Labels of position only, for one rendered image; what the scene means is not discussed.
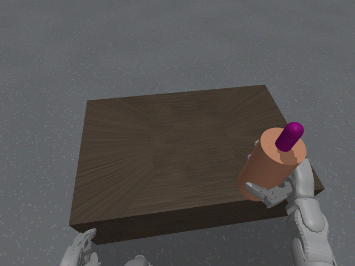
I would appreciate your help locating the bottle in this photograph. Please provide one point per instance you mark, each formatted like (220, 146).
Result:
(278, 152)

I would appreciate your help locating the right robot hand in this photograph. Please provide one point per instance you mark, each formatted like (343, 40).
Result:
(300, 183)

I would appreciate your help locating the left robot hand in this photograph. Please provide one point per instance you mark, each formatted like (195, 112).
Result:
(74, 255)

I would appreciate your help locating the right robot arm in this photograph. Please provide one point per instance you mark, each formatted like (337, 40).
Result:
(308, 228)

